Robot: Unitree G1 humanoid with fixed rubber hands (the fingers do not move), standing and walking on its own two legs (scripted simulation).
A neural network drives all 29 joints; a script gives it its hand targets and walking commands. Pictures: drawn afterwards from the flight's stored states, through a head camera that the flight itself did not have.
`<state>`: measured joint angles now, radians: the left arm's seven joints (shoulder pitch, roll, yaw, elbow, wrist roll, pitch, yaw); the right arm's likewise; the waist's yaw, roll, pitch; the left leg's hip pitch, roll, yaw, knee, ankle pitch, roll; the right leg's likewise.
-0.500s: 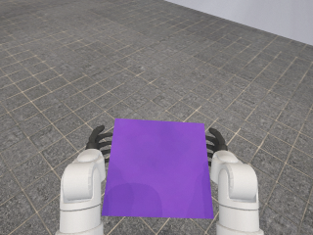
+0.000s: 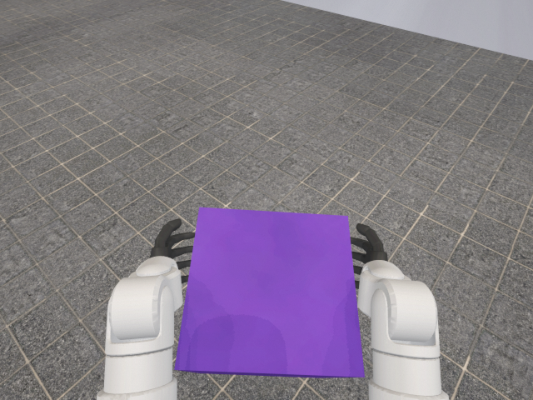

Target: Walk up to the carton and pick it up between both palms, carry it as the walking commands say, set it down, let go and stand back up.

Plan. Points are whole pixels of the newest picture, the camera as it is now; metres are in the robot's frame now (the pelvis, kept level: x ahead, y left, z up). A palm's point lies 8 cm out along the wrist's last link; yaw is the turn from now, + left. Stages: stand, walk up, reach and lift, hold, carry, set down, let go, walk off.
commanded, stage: carry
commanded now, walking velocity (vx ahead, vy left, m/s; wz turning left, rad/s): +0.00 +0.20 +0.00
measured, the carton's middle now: (266, 303) +0.28 -0.01 -0.01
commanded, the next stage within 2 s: none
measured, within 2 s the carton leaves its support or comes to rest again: neither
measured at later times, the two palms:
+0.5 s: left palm (53, 311) +0.24 +0.26 +0.09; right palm (281, 309) +0.23 -0.03 +0.07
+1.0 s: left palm out of the picture +0.19 +0.41 +0.08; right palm (157, 337) +0.20 +0.13 +0.08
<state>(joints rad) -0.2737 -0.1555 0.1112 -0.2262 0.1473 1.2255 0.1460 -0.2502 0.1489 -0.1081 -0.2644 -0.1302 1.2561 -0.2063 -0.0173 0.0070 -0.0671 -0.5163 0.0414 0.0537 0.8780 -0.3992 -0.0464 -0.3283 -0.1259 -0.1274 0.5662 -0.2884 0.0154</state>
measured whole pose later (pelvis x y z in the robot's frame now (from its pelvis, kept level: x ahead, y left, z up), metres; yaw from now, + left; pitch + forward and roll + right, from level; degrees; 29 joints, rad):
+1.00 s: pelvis -0.09 +0.26 -0.01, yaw +0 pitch +4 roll +0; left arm -0.28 -0.16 0.12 -0.27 0.11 1.24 0.22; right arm -0.30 0.16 -0.12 -0.22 -0.17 1.21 -0.16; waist 0.03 -0.01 -0.05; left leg -0.42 0.00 0.13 0.55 -0.20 0.07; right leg -0.40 -0.05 -0.15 0.79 -0.48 0.04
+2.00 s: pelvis -0.17 +0.43 +0.00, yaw -2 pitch +2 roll +0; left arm -0.31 -0.16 0.13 -0.13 0.16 1.27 0.21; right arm -0.33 0.17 -0.14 -0.12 -0.14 1.25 -0.24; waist 0.00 0.00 -0.13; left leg -0.36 -0.01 0.17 0.46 -0.14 0.08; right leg -0.27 -0.03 -0.12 0.52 -0.29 -0.01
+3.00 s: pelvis -0.16 +0.39 +0.00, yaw -2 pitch +2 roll +1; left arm -0.25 -0.15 0.14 0.01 0.20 0.99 0.11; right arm -0.26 0.15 -0.13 0.01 -0.21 0.98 -0.11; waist 0.00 0.01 -0.10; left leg -0.36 0.04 0.14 0.49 -0.17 0.02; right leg -0.25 0.02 -0.13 0.53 -0.32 -0.08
